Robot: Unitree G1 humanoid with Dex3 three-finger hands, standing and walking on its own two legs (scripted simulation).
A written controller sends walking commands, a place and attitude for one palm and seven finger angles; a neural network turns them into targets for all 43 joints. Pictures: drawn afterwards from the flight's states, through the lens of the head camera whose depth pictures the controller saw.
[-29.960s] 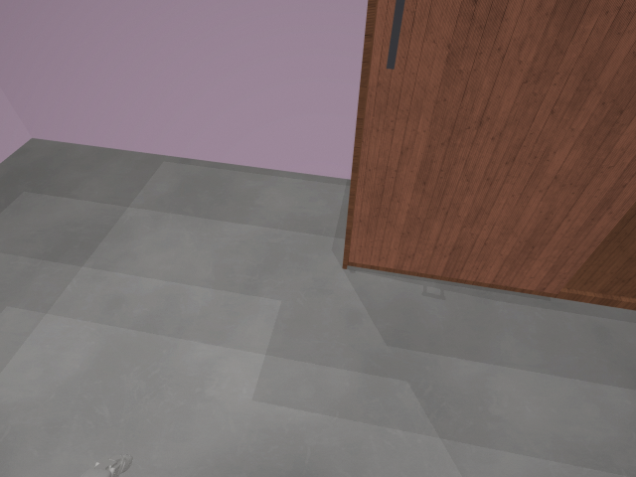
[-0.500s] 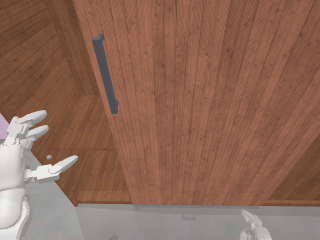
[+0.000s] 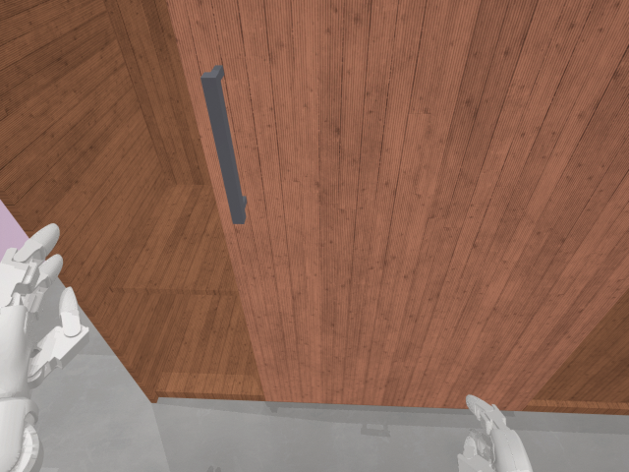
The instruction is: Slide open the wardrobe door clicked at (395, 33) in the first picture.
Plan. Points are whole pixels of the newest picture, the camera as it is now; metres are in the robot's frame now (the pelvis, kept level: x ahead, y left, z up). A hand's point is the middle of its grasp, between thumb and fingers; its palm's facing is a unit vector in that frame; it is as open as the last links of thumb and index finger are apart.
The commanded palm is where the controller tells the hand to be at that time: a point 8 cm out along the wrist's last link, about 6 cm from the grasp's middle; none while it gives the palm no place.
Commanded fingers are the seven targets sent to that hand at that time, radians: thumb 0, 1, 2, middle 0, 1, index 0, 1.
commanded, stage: draw the hand back to the body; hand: left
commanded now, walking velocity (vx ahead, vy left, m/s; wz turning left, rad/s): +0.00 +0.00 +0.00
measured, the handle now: (229, 151) +0.48 +0.20 +0.19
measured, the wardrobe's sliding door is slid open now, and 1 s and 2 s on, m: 0.37 0.37 0.37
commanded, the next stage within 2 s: step back with the hand held close in 0.16 s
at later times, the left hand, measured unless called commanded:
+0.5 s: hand (81, 329) +0.19 +0.27 +0.15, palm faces +0.43 -0.80 -0.42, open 7.4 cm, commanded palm +0.13 +0.31 +0.17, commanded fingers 0.00 0.90 0.90 -0.20 -0.30 -0.20 -0.30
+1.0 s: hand (36, 382) +0.14 +0.29 +0.14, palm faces +0.44 -0.80 -0.42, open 7.4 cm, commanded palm +0.07 +0.32 +0.17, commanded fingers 0.00 0.90 0.90 -0.20 -0.30 -0.20 -0.30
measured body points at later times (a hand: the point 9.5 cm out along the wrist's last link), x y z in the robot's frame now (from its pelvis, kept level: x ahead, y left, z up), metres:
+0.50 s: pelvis -0.02 +0.01 +0.00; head -0.02 +0.00 +0.45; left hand +0.16 +0.31 +0.18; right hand +0.17 -0.23 -0.08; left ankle -0.02 +0.09 -0.74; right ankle +0.00 -0.10 -0.74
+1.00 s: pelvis -0.07 +0.02 -0.02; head -0.06 +0.05 +0.43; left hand +0.11 +0.33 +0.16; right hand +0.09 -0.22 -0.09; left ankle -0.02 +0.09 -0.74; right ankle +0.00 -0.10 -0.74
